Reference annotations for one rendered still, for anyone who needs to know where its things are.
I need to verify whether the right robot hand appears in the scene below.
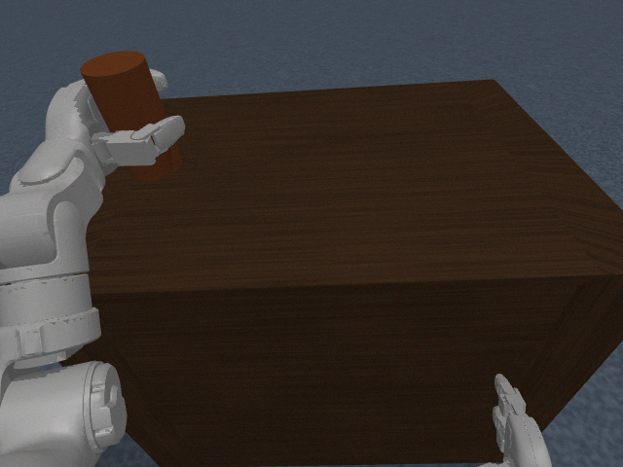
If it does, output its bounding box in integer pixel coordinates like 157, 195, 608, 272
478, 374, 552, 467

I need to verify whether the can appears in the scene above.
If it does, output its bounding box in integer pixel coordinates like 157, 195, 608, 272
80, 51, 182, 181

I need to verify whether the left robot hand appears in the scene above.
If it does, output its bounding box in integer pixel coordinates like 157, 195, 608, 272
45, 69, 185, 177

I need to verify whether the left robot arm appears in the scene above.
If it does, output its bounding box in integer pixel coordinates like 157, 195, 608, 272
0, 138, 127, 467

